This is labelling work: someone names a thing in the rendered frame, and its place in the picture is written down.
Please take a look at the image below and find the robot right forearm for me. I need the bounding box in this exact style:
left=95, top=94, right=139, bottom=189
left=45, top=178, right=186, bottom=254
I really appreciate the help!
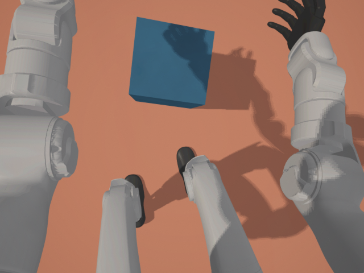
left=287, top=31, right=363, bottom=170

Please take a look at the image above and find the robot right shin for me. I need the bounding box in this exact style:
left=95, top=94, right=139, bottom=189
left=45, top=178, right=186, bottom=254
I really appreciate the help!
left=185, top=155, right=220, bottom=176

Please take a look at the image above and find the robot left forearm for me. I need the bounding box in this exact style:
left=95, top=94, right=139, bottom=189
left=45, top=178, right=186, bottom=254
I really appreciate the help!
left=0, top=0, right=77, bottom=117

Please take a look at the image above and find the right robot thigh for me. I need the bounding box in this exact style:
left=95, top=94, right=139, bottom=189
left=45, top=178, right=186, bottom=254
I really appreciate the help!
left=183, top=161, right=263, bottom=273

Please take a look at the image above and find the left robot upper arm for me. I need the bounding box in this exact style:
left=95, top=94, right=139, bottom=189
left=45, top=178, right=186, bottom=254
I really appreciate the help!
left=0, top=114, right=78, bottom=273

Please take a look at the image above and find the robot right hand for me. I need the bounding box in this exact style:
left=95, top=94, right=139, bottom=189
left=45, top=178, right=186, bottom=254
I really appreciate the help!
left=267, top=0, right=326, bottom=50

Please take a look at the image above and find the carton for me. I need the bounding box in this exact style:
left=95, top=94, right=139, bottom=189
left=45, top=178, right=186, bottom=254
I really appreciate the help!
left=129, top=17, right=215, bottom=109

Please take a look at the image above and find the right robot upper arm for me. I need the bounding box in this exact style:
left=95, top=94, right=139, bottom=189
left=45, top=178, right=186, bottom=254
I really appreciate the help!
left=280, top=150, right=364, bottom=273

